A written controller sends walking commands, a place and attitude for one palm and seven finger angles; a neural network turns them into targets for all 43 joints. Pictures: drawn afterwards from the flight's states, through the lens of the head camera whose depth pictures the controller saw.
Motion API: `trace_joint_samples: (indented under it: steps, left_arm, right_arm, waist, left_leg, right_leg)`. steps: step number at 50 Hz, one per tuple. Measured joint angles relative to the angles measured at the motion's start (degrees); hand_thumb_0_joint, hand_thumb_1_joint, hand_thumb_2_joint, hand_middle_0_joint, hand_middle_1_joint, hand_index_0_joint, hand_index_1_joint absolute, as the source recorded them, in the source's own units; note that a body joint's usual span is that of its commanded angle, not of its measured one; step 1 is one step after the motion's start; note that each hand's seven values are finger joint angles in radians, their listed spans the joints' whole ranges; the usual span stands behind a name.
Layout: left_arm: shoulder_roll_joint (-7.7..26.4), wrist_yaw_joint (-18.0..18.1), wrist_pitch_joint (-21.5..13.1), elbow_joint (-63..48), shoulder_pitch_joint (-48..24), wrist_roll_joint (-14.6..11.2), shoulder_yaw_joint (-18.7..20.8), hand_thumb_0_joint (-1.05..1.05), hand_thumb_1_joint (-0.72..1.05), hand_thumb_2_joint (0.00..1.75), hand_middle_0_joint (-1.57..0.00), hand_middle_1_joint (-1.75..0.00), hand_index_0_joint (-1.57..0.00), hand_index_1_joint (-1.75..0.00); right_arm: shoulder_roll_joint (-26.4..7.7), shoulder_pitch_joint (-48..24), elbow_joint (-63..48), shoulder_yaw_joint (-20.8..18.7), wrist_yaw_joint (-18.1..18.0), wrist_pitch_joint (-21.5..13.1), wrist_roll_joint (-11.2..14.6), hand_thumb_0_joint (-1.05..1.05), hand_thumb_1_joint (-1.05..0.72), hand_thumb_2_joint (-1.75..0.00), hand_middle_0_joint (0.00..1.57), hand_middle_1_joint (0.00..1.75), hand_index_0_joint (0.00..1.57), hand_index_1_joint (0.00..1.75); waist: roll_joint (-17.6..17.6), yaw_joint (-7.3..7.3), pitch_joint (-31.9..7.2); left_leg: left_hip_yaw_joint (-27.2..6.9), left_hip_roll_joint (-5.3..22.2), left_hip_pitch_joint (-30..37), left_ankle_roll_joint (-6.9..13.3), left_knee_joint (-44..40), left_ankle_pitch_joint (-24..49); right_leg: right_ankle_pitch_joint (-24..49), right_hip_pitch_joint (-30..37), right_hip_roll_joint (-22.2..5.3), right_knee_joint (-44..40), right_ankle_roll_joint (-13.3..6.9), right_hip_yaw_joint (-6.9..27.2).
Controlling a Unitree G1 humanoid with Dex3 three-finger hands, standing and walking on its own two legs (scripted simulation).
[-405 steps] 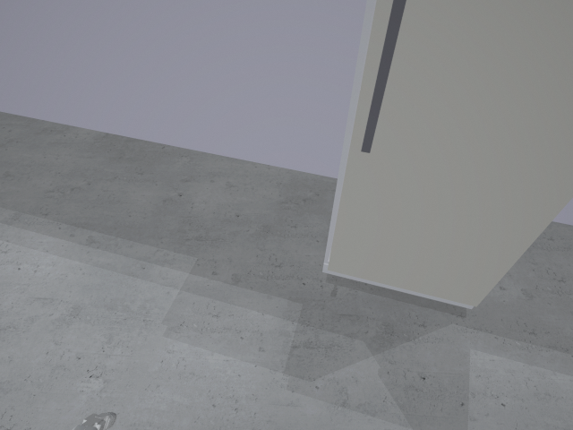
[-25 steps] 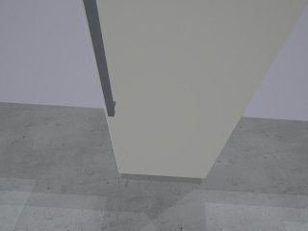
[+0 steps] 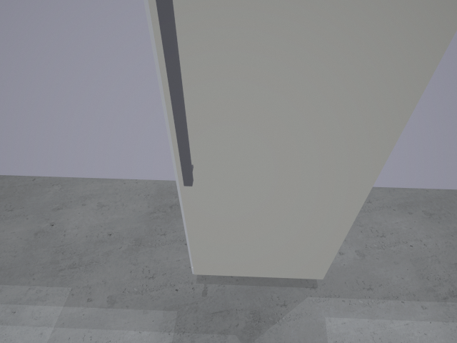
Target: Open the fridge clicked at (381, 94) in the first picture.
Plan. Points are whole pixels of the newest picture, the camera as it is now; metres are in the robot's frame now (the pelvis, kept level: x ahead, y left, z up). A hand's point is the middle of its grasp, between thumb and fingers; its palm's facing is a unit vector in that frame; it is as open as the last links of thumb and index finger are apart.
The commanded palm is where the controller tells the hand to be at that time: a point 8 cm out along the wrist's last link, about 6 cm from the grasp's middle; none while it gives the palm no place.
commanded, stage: come to a stop and stand still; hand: left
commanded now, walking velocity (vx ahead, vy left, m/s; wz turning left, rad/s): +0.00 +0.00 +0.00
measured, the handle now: (179, 92) +0.53 +0.14 +0.20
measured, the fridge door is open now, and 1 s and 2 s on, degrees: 0 0 0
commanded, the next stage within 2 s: look again from close up in 0.18 s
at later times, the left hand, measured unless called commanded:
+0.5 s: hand out of the picture -0.01 +0.15 -0.17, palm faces +0.04 -0.99 -0.16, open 7.4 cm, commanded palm none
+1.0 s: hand out of the picture -0.01 +0.13 -0.17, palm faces +0.06 -0.99 -0.16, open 7.4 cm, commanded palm none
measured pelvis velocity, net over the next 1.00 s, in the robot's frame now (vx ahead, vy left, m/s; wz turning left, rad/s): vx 0.00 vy -0.02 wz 0.00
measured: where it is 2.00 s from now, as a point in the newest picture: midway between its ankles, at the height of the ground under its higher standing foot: outside the picture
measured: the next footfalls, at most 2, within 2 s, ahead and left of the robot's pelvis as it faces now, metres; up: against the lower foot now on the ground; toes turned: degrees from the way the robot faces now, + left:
none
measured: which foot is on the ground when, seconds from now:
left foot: down 0.00-1.00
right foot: down 0.00-1.00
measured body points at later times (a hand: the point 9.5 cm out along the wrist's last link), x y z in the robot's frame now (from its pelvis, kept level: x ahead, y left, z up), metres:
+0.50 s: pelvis +0.01 -0.01 +0.00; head +0.00 +0.00 +0.45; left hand -0.01 +0.20 -0.16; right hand +0.02 -0.23 -0.15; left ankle +0.01 +0.07 -0.74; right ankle +0.04 -0.13 -0.74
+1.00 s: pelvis +0.00 -0.02 +0.00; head +0.00 -0.02 +0.45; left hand -0.01 +0.18 -0.16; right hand -0.01 -0.23 -0.16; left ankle +0.01 +0.07 -0.74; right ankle +0.04 -0.13 -0.74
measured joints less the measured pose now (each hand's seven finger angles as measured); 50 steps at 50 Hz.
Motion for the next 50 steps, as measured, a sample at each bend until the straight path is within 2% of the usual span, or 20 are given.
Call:
trace_joint_samples:
  steps: [15, 50]
  left_arm:
    - [-0.7, -0.4, 0.3, 1.3, 1.1, -0.2, -0.7, 0.01, 0.90, 0.90, -0.19, -0.30, -0.19, -0.30]
    - [-1.8, 0.1, -0.2, 2.0, 0.7, -0.4, -0.7, 0.01, 0.90, 0.90, -0.19, -0.30, -0.19, -0.30]
  right_arm:
    - [-0.4, -2.5, 1.0, 0.4, 0.2, -0.1, 0.4, 0.00, -0.91, -0.90, 0.20, 0.30, 0.20, 0.30]
    - [2.5, -1.6, 4.8, 0.6, 0.0, 0.2, 0.5, 0.00, -0.91, -0.90, 0.20, 0.30, 0.20, 0.30]
  waist:
    - [-1.1, 0.34, 2.9]
    - [-1.5, 0.21, 3.2]
  left_leg:
    - [-0.3, 0.0, 1.2, -0.2, -2.5, 1.2]
    - [-1.1, 1.8, 2.0, -2.1, -2.8, 1.5]
  right_leg:
    - [1.1, 1.3, 0.2, -2.5, 0.1, -0.3]
    - [1.4, 2.5, 2.0, -3.6, -1.8, -1.2]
